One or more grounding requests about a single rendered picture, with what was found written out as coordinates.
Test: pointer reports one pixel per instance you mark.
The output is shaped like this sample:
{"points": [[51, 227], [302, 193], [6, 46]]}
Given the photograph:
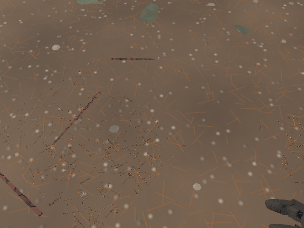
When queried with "right robot hand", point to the right robot hand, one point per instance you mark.
{"points": [[291, 208]]}

